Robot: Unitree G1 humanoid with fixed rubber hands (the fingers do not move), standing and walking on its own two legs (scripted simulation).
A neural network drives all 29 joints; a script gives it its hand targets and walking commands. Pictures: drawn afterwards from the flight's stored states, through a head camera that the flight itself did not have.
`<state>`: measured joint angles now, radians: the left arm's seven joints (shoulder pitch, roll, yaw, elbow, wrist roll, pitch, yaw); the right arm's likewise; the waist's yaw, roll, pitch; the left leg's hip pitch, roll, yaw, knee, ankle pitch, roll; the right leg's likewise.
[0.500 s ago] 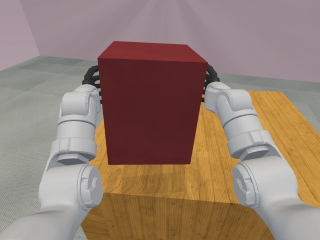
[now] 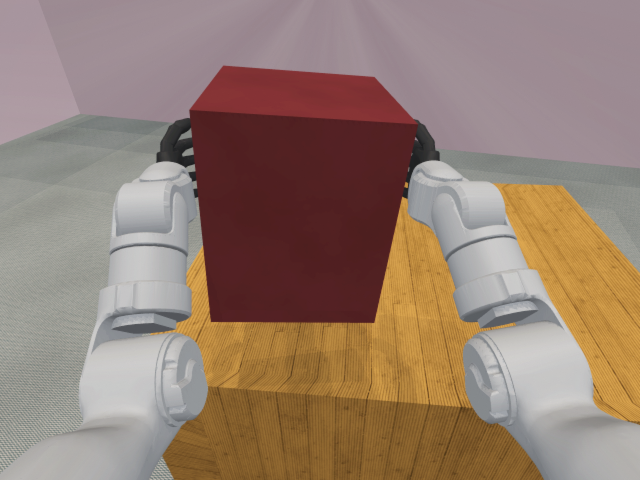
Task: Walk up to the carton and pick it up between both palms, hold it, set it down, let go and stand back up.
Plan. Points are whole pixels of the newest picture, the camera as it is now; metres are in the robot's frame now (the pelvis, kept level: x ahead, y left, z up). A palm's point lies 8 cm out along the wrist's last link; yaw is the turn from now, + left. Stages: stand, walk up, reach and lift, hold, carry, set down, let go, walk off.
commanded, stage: hold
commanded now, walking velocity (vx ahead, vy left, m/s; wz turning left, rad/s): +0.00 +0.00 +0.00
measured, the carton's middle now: (297, 192) +0.39 +0.02 +0.24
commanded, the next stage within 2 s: none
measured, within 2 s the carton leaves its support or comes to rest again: neither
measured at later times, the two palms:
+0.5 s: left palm (172, 173) +0.37 +0.17 +0.28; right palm (422, 173) +0.37 -0.13 +0.27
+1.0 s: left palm (172, 171) +0.37 +0.17 +0.28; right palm (423, 166) +0.37 -0.13 +0.28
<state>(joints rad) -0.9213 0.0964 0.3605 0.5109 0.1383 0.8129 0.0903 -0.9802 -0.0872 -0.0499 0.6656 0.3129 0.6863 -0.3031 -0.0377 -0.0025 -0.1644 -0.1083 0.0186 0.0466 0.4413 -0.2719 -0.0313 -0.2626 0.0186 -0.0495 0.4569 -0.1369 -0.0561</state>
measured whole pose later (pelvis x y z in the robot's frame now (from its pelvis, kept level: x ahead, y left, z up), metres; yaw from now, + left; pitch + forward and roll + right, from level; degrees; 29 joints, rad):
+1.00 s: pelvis +0.00 +0.00 +0.00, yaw +0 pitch -3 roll +1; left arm -0.94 0.10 0.35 0.50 0.14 0.81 0.09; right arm -1.01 -0.10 -0.05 0.66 0.31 0.69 -0.30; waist -0.04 0.00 -0.16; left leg -0.11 0.02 0.05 0.44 -0.27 -0.03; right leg -0.26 0.02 -0.05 0.45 -0.14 -0.05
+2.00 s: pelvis +0.00 +0.00 +0.00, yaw +0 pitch -4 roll +1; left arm -0.97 0.11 0.36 0.61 0.15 0.80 0.08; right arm -1.06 -0.11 -0.05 0.76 0.31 0.71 -0.30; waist -0.04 0.00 -0.16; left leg -0.10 0.02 0.05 0.44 -0.27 -0.03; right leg -0.26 0.02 -0.05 0.45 -0.14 -0.05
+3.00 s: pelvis +0.00 +0.00 +0.00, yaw +0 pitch -3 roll +1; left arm -0.94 0.11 0.36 0.58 0.14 0.81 0.09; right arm -1.01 -0.10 -0.05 0.72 0.31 0.71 -0.30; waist -0.04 0.00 -0.16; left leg -0.11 0.02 0.05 0.44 -0.27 -0.03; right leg -0.26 0.02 -0.05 0.45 -0.14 -0.05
